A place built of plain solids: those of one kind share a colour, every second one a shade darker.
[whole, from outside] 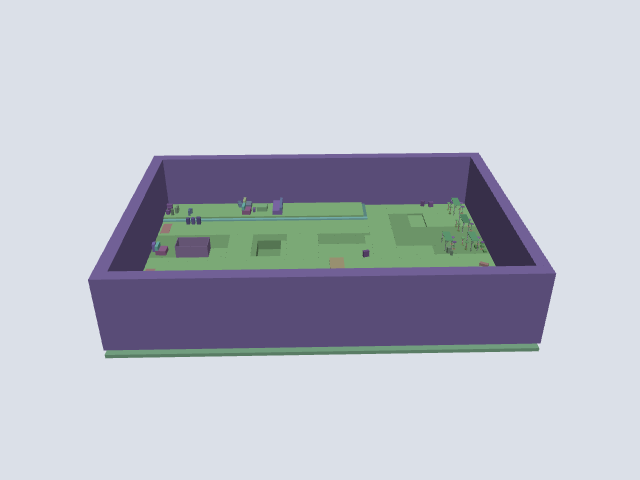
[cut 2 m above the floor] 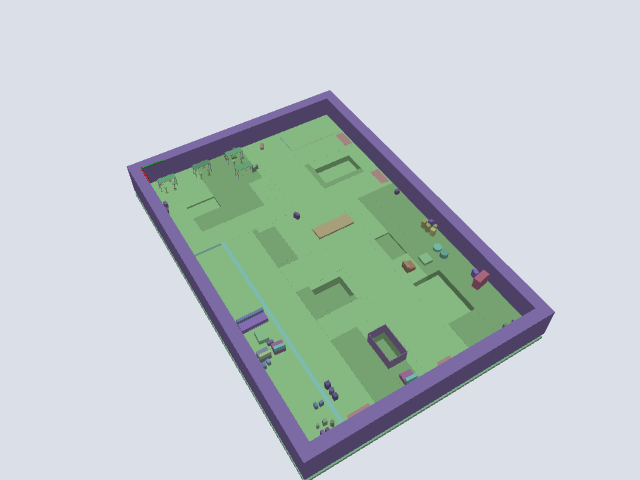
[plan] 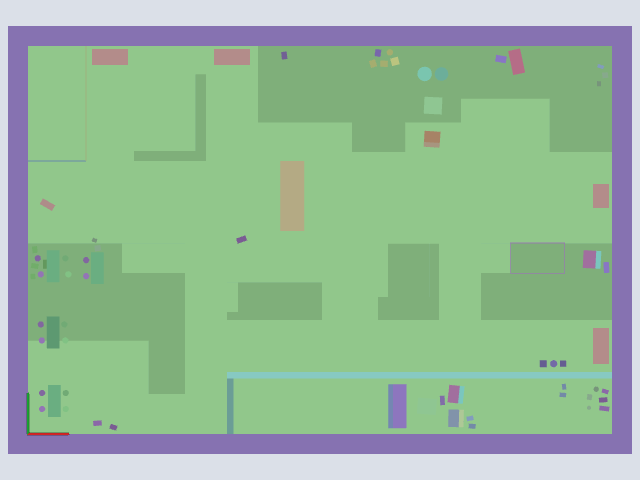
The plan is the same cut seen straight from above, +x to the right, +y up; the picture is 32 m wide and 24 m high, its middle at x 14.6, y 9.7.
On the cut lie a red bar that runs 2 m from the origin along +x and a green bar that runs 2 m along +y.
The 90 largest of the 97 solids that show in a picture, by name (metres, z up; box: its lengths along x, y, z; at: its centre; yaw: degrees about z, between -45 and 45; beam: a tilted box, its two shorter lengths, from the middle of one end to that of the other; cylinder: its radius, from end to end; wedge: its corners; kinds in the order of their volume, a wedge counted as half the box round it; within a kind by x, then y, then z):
{
 "floor_1": {"box": [2.9, 5.75, 1.0], "at": [1.45, 16.52, -0.5]},
 "floor_2": {"box": [4.55, 2.66, 1.32], "at": [2.27, 3.33, -0.66]},
 "floor_3": {"box": [4.7, 1.48, 1.32], "at": [2.35, 8.79, -0.66]},
 "floor_4": {"box": [7.85, 2.0, 1.32], "at": [3.92, 1.0, -0.66]},
 "floor_5": {"box": [7.85, 3.39, 1.32], "at": [3.92, 6.36, -0.66]},
 "floor_6": {"box": [7.85, 0.62, 1.32], "at": [3.92, 9.84, -0.66]},
 "floor_7": {"box": [2.4, 5.75, 1.0], "at": [4.1, 16.52, -0.5]},
 "floor_8": {"box": [1.48, 2.66, 1.14], "at": [5.29, 3.33, -0.75]},
 "floor_9": {"box": [1.0, 3.84, 1.32], "at": [5.8, 16.07, -0.66]},
 "floor_10": {"box": [2.66, 1.48, 1.32], "at": [6.03, 8.79, -0.66]},
 "floor_11": {"box": [1.82, 2.66, 1.32], "at": [6.94, 3.33, -0.66]},
 "floor_12": {"box": [3.6, 0.5, 1.32], "at": [7.1, 13.9, -0.66]},
 "floor_13": {"box": [3.6, 1.41, 1.32], "at": [7.1, 18.7, -0.66]},
 "floor_14": {"box": [2.07, 3.84, 0.67], "at": [7.33, 16.07, -0.98]},
 "floor_15": {"box": [0.49, 1.48, 1.32], "at": [7.61, 8.79, -0.66]},
 "floor_16": {"box": [0.53, 3.84, 1.32], "at": [8.63, 16.07, -0.66]},
 "floor_17": {"box": [2.1, 10.15, 1.0], "at": [8.9, 5.08, -0.5]},
 "floor_18": {"box": [2.6, 5.75, 1.0], "at": [10.2, 16.52, -0.5]},
 "floor_19": {"box": [0.55, 1.48, 1.32], "at": [10.22, 6.84, -0.66]},
 "floor_20": {"box": [4.75, 0.4, 1.32], "at": [12.32, 5.9, -0.66]},
 "floor_21": {"box": [4.75, 2.57, 1.32], "at": [12.32, 8.87, -0.66]},
 "floor_22": {"box": [3.84, 1.48, 1.32], "at": [12.42, 6.84, -0.66]},
 "floor_23": {"box": [4.7, 1.48, 1.32], "at": [13.85, 14.84, -0.66]},
 "floor_24": {"box": [0.36, 1.48, 1.32], "at": [14.52, 6.84, -0.66]},
 "floor_25": {"box": [29.2, 3.5, 1.0], "at": [14.6, 11.9, -0.5]},
 "floor_26": {"box": [2.8, 4.45, 1.0], "at": [16.1, 7.92, -0.5]},
 "floor_27": {"box": [10.15, 1.18, 1.32], "at": [16.57, 16.17, -0.66]},
 "floor_28": {"box": [2.66, 1.48, 1.15], "at": [17.53, 14.84, -0.74]},
 "floor_29": {"box": [0.5, 2.66, 1.32], "at": [17.75, 8.18, -0.66]},
 "floor_30": {"box": [3.05, 1.15, 1.32], "at": [19.02, 6.28, -0.66]},
 "floor_31": {"box": [3.05, 0.64, 1.32], "at": [19.02, 9.83, -0.66]},
 "floor_32": {"box": [2.07, 2.66, 0.43], "at": [19.04, 8.18, -1.1]},
 "floor_33": {"box": [19.25, 2.6, 1.0], "at": [19.57, 4.4, -0.5]},
 "floor_34": {"box": [18.93, 2.78, 1.3], "at": [19.73, 1.39, -0.35]},
 "floor_35": {"box": [2.79, 1.48, 1.32], "at": [20.25, 14.84, -0.66]},
 "floor_36": {"box": [0.48, 2.66, 1.32], "at": [20.31, 8.18, -0.66]},
 "floor_37": {"box": [17.7, 0.45, 1.32], "at": [20.35, 13.88, -0.66]},
 "floor_38": {"box": [17.7, 2.64, 1.32], "at": [20.35, 18.08, -0.66]},
 "floor_39": {"box": [2.1, 4.45, 1.0], "at": [21.6, 7.92, -0.5]},
 "floor_40": {"box": [1.5, 1.48, 1.32], "at": [23.4, 8.79, -0.66]},
 "floor_41": {"box": [4.43, 2.66, 0.65], "at": [23.86, 15.43, -0.99]},
 "floor_42": {"box": [2.66, 1.48, 0.43], "at": [25.48, 8.79, -1.1]},
 "floor_43": {"box": [6.55, 2.35, 1.32], "at": [25.93, 6.88, -0.66]},
 "floor_44": {"box": [6.55, 0.62, 1.32], "at": [25.93, 9.84, -0.66]},
 "floor_45": {"box": [3.12, 2.66, 1.32], "at": [27.64, 15.43, -0.66]},
 "floor_46": {"box": [2.39, 1.48, 1.32], "at": [28.0, 8.79, -0.66]},
 "wall_1": {"box": [1.0, 19.4, 6.0], "at": [-0.5, 9.7, 2.0]},
 "wall_2": {"box": [31.2, 1.0, 6.0], "at": [14.6, -0.5, 2.0]},
 "wall_3": {"box": [31.2, 1.0, 6.0], "at": [14.6, 19.9, 2.0]},
 "wall_4": {"box": [1.0, 19.4, 6.0], "at": [29.7, 9.7, 2.0]},
 "floor_base_1": {"box": [31.2, 21.4, 0.3], "at": [14.6, 9.7, -1.57]},
 "step_terN_tread_1": {"box": [19.25, 0.32, 1.15], "at": [19.57, 2.94, -0.42]},
 "step_terW_tread_1": {"box": [0.32, 2.78, 1.15], "at": [10.11, 1.39, -0.42]},
 "step_hump_1": {"box": [1.2, 3.5, 0.23], "at": [13.21, 11.9, 0.07]},
 "sofa_seat_1": {"box": [0.92, 2.2, 0.44], "at": [18.47, 1.38, 0.52]},
 "trolley_1": {"box": [0.61, 1.23, 1.06], "at": [24.43, 18.61, 0.53], "yaw": 12.0},
 "arm0b_seat_1": {"box": [0.77, 0.88, 0.44], "at": [21.4, 1.98, 0.52], "yaw": -5.8},
 "arm0b_seat_2": {"box": [0.89, 0.89, 0.43], "at": [28.2, 8.72, 0.21], "yaw": -3.0},
 "low_1": {"box": [0.95, 0.8, 0.46], "at": [19.95, 1.38, 0.53], "yaw": -4.6},
 "low_2": {"box": [0.9, 0.85, 0.27], "at": [20.25, 16.42, 0.14], "yaw": -2.7},
 "rail_1": {"box": [0.04, 1.48, 1.1], "at": [24.13, 8.79, 0.55]},
 "rail_2": {"box": [2.74, 0.04, 1.1], "at": [25.48, 8.03, 0.55]},
 "rail_3": {"box": [2.74, 0.04, 1.1], "at": [25.48, 9.55, 0.55]},
 "rail_4": {"box": [0.04, 1.48, 1.1], "at": [26.83, 8.79, 0.55]},
 "suitcase_1": {"box": [0.3, 0.36, 0.72], "at": [17.5, 19.05, 0.36], "yaw": -7.8},
 "suitcase_2": {"box": [0.54, 0.34, 0.75], "at": [23.65, 18.75, 0.38], "yaw": -10.0},
 "suitcase_3": {"box": [0.28, 0.55, 0.73], "at": [28.92, 8.32, 0.36], "yaw": 3.4},
 "low_mat_1": {"box": [1.8, 0.8, 0.06], "at": [4.1, 18.85, -0.02]},
 "low_mat_2": {"box": [1.8, 0.8, 0.06], "at": [10.2, 18.85, -0.02]},
 "low_mat_3": {"box": [0.8, 1.8, 0.06], "at": [28.65, 4.4, -0.02]},
 "low_mat_4": {"box": [0.8, 1.2, 0.06], "at": [28.65, 11.9, -0.02]},
 "arm0a_seat_1": {"box": [0.77, 0.88, 0.44], "at": [21.4, 0.78, 0.52], "yaw": -1.5},
 "bin_1": {"box": [0.32, 0.37, 0.77], "at": [17.25, 18.52, 0.39], "yaw": 18.9},
 "bin_2": {"box": [0.38, 0.32, 0.77], "at": [17.8, 18.51, 0.39], "yaw": -2.4},
 "bin_3": {"box": [0.39, 0.39, 0.69], "at": [18.35, 18.63, 0.34], "yaw": 15.1},
 "pouf_1": {"cylinder": 0.36, "from": [19.83, 18.0, 0.0], "to": [19.83, 18.0, 0.3]},
 "pouf_2": {"cylinder": 0.34, "from": [20.68, 18.0, 0.0], "to": [20.68, 18.0, 0.45]},
 "arm3a_seat_1": {"box": [0.8, 0.8, 0.41], "at": [20.2, 14.74, 0.2], "yaw": -3.7},
 "cabin_bag_1": {"box": [0.43, 0.26, 0.5], "at": [3.47, 0.54, 0.25], "yaw": 4.1},
 "cabin_bag_2": {"box": [0.5, 0.27, 0.55], "at": [10.68, 9.72, 0.28], "yaw": 19.3},
 "cabin_bag_3": {"box": [0.5, 0.24, 0.64], "at": [28.82, 1.27, 0.62], "yaw": -6.9},
 "edge_bin_1": {"box": [0.35, 0.35, 0.67], "at": [25.77, 3.52, 0.34]},
 "edge_bin_2": {"cylinder": 0.18, "from": [26.29, 3.52, 0.0], "to": [26.29, 3.52, 0.62]},
 "edge_bin_3": {"box": [0.32, 0.32, 0.59], "at": [26.76, 3.52, 0.29]},
 "arm0b_back_1": {"box": [0.24, 0.88, 0.41], "at": [21.66, 1.96, 0.94], "yaw": -5.8},
 "arm0b_back_2": {"box": [0.26, 0.89, 0.43], "at": [28.52, 8.71, 0.65], "yaw": -3.0},
 "sofa_back_1": {"box": [0.24, 2.2, 0.31], "at": [18.13, 1.38, 0.9]},
 "arm0a_back_1": {"box": [0.24, 0.88, 0.41], "at": [21.67, 0.78, 0.94], "yaw": -1.5},
 "inway_duffel_1": {"box": [0.71, 0.33, 0.29], "at": [0.97, 11.47, 0.1], "yaw": -29.9},
 "arm3a_back_1": {"box": [0.8, 0.24, 0.32], "at": [20.18, 14.46, 0.57], "yaw": -3.7}
}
